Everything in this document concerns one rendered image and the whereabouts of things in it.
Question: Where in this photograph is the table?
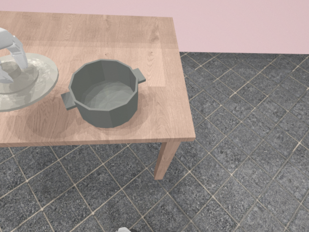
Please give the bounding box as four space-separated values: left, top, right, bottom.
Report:
0 11 196 180

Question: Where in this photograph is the lid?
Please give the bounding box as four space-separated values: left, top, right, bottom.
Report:
0 53 59 112

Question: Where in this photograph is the knob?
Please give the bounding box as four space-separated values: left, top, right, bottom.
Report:
0 61 22 79

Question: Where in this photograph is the pot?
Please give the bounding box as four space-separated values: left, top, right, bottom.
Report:
61 59 146 128

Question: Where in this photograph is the left robot hand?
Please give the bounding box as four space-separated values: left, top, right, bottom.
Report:
0 28 28 84

